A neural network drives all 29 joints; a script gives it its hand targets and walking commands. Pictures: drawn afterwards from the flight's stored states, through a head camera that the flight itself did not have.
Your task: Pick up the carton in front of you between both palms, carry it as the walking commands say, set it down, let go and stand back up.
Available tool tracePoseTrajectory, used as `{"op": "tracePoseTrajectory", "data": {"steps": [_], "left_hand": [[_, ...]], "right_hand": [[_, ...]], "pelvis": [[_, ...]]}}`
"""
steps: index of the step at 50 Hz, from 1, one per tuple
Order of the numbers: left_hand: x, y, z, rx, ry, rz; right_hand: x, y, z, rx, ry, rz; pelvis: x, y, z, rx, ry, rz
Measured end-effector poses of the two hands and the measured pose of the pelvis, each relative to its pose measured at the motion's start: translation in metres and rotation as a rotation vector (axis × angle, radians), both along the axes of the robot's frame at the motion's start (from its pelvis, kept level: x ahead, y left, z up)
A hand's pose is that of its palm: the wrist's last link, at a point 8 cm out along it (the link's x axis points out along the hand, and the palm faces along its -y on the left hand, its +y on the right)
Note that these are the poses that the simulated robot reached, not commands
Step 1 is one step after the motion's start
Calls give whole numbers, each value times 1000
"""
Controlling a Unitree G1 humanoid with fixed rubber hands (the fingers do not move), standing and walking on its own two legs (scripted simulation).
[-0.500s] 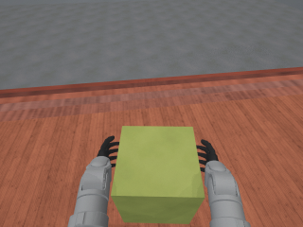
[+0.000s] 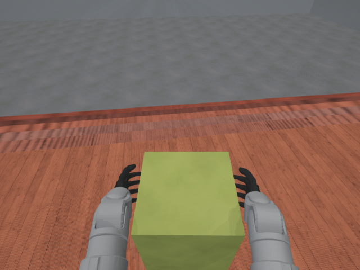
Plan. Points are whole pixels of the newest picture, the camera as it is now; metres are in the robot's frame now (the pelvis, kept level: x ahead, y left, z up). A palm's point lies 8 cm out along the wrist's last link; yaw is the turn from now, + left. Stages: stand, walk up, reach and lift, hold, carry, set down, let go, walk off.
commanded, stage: hold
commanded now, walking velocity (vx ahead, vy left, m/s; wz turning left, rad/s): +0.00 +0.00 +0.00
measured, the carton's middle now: (186, 213) +0.29 +0.00 -0.04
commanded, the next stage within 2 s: carry in 0.62 s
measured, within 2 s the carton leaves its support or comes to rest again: neither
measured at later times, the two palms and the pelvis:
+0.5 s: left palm (122, 192) +0.29 +0.15 +0.05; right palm (251, 197) +0.29 -0.15 +0.04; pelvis +0.00 +0.00 +0.00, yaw +0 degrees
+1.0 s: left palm (117, 155) +0.36 +0.17 +0.10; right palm (241, 158) +0.36 -0.13 +0.10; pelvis +0.09 +0.02 +0.00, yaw +1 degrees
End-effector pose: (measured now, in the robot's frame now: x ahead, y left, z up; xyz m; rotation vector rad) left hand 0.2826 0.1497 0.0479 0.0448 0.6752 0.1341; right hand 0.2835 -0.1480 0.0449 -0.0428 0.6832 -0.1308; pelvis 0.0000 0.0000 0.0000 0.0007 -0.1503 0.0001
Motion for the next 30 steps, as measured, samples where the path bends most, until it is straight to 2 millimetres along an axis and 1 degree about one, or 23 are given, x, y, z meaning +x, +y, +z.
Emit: {"op": "tracePoseTrajectory", "data": {"steps": [5,11,21,30], "left_hand": [[-1,0,1,2,1,7],[3,1,3,-9,-8,17],[5,1,-1,-3,0,3],[6,2,1,3,-1,0]], "right_hand": [[0,0,-1,12,2,-4],[3,2,-1,25,-7,-11],[4,1,-2,9,0,-8],[5,2,-2,0,0,2]], "pelvis": [[-6,0,-2,-2,1,2],[-8,0,-2,-3,-1,8],[-2,2,-1,-1,2,3],[3,2,1,-2,5,3]]}}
